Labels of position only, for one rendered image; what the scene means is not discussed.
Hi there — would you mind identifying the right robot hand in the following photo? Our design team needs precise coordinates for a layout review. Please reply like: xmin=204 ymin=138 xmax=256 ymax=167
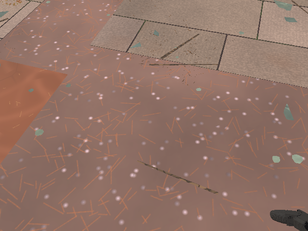
xmin=269 ymin=209 xmax=308 ymax=231

